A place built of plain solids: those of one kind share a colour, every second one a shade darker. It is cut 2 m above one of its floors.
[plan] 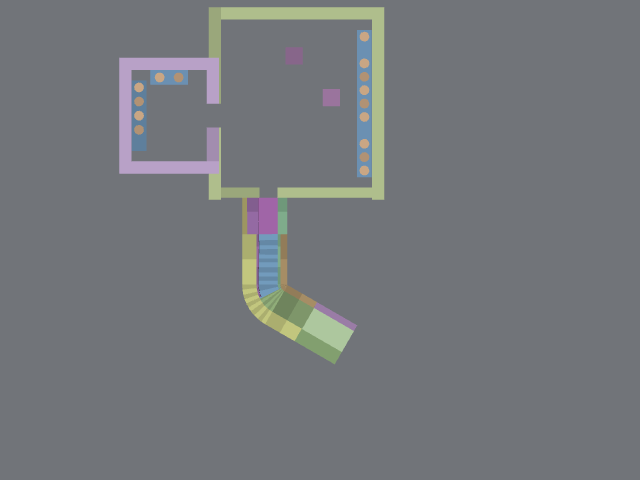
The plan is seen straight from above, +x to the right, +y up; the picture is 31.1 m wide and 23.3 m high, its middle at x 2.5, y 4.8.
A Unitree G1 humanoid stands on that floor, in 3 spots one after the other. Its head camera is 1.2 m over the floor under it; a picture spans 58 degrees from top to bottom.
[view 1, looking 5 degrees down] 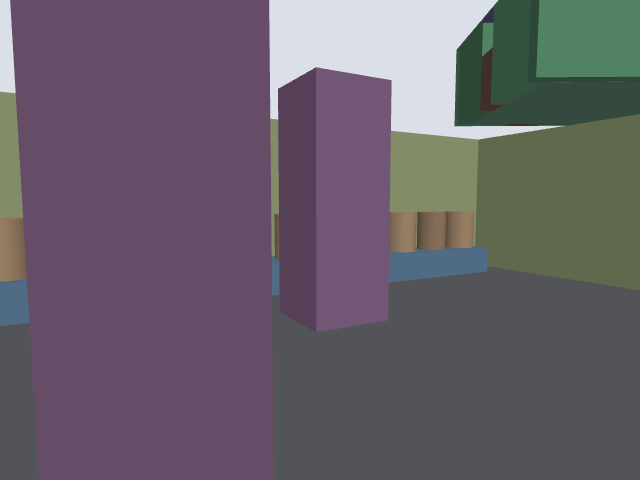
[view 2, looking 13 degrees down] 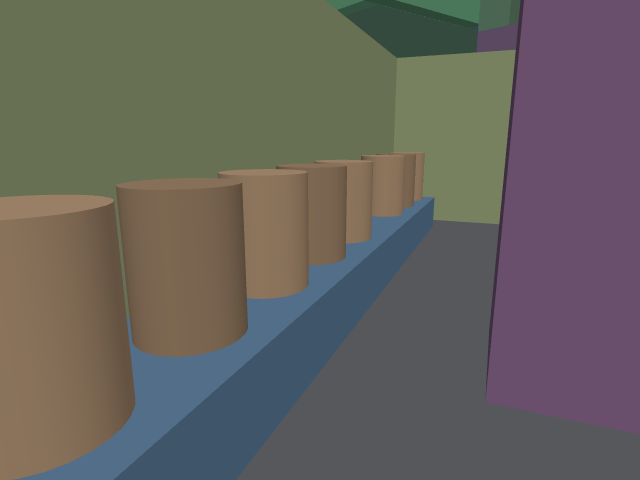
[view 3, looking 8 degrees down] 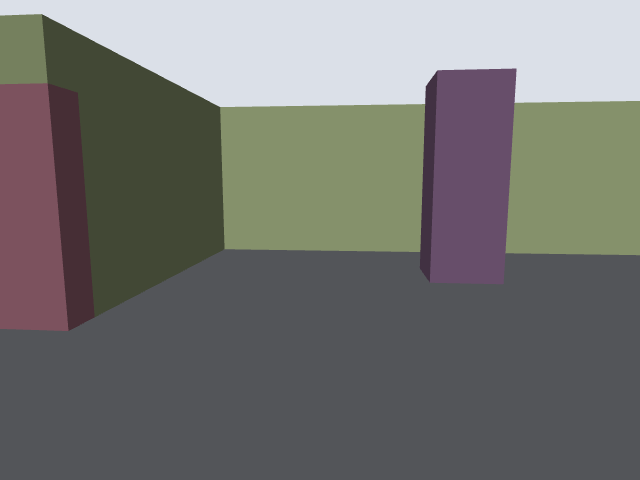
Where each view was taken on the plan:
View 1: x -0.80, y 14.00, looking -29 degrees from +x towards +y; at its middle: pillar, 3.95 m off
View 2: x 3.52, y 14.10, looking -68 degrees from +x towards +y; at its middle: cask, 2.75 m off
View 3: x -0.02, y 8.28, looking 95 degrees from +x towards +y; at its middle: wall_chamber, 7.32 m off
